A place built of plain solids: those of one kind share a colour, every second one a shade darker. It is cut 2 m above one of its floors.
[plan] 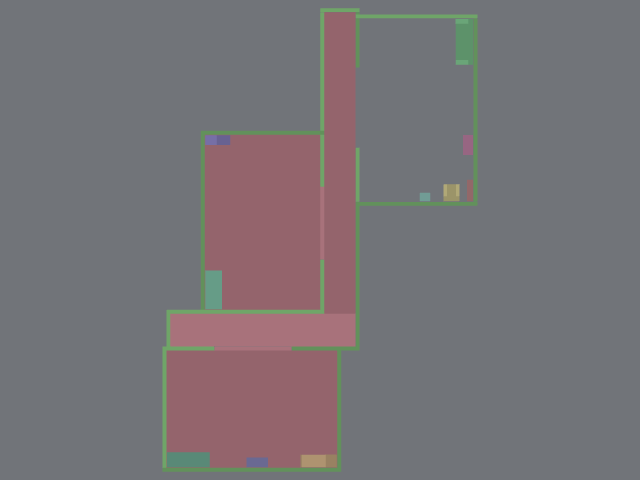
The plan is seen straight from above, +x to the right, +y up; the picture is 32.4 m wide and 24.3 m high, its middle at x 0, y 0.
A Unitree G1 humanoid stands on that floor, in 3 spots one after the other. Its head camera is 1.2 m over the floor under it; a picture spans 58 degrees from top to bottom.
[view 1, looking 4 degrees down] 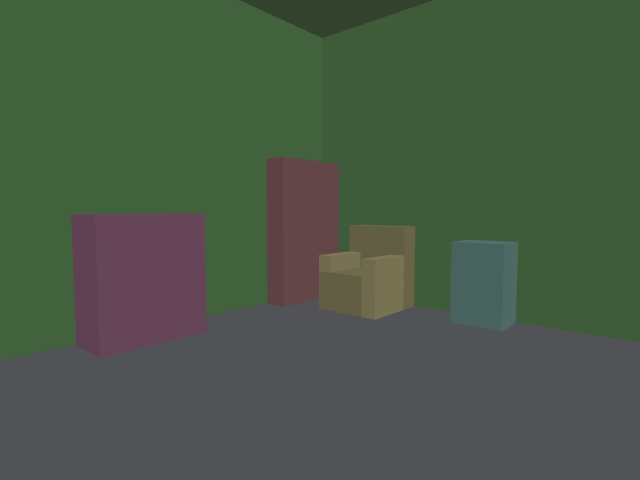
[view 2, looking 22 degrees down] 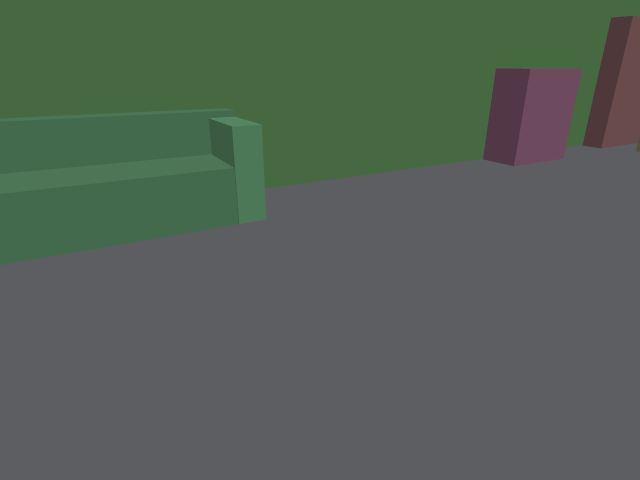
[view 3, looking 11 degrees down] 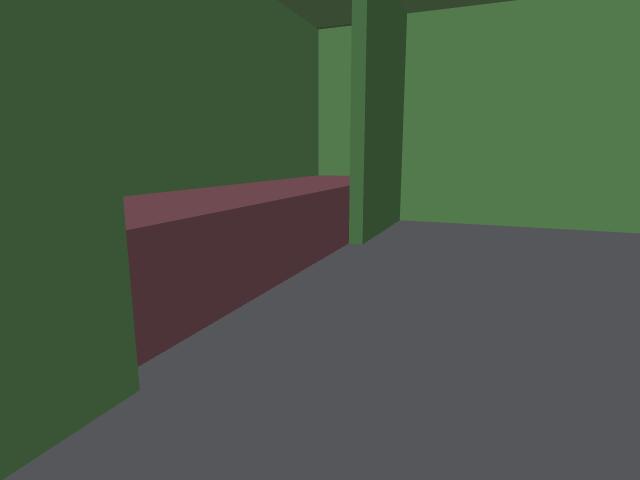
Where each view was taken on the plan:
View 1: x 3.65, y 6.73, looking -49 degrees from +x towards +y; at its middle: bookcase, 5.80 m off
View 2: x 3.65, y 10.14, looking -29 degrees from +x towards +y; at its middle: ground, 3.20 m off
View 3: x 3.65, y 3.10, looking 112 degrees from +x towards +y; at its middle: floor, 5.02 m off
